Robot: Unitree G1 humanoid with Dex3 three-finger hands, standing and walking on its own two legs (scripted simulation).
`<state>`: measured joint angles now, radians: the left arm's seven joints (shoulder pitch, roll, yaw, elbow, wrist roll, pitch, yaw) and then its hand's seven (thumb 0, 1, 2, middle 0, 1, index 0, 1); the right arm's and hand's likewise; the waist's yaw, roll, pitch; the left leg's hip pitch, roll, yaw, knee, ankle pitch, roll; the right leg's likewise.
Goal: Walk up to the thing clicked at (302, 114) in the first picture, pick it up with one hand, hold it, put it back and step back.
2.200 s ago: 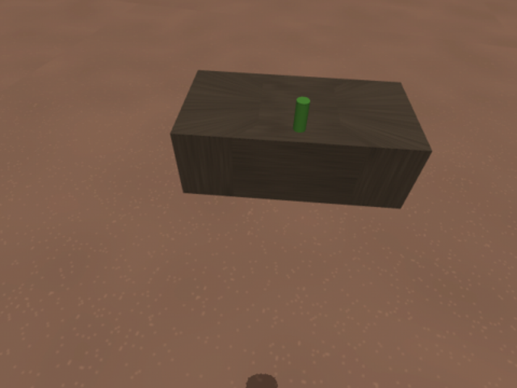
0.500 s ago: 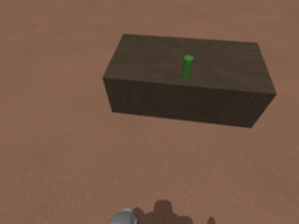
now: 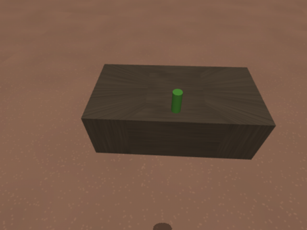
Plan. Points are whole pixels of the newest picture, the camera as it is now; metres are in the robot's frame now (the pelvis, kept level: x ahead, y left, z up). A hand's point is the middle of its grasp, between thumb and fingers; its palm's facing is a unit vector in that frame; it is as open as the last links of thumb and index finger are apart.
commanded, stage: walk up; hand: right
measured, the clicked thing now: (176, 101) +0.88 -0.14 -0.30
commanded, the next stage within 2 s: none
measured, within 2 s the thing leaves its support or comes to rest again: neither
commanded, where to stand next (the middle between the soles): +0.46 +0.08 m, yaw -1 degrees
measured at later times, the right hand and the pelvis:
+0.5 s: hand (223, 184) +0.30 -0.23 -0.13, palm faces -0.09 +0.92 -0.39, open 7.4 cm; pelvis +0.19 +0.05 -0.01, yaw +2 degrees
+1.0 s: hand (209, 160) +0.40 -0.21 -0.16, palm faces -0.08 +0.94 -0.32, open 7.4 cm; pelvis +0.34 +0.06 +0.00, yaw +1 degrees
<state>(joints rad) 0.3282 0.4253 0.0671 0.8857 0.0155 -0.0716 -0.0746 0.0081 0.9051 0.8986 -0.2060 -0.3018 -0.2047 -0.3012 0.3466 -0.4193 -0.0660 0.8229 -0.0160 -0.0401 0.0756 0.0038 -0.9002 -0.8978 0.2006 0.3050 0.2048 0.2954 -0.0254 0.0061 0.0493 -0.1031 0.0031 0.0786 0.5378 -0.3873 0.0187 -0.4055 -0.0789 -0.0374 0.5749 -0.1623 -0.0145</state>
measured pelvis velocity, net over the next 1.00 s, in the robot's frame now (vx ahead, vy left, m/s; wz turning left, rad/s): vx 0.34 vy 0.06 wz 0.02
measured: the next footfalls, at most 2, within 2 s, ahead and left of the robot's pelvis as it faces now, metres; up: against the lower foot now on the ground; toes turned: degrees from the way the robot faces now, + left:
right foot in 0.02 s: +0.16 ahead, -0.13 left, +0.00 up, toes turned -4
left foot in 0.44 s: +0.29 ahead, +0.17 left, +0.00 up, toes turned +6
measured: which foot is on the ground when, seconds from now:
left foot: down 0.00-0.02, up 0.04-0.42, down 0.44-0.84, up 0.86-1.00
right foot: up 0.00-0.00, down 0.02-0.46, up 0.48-0.80, down 0.82-1.00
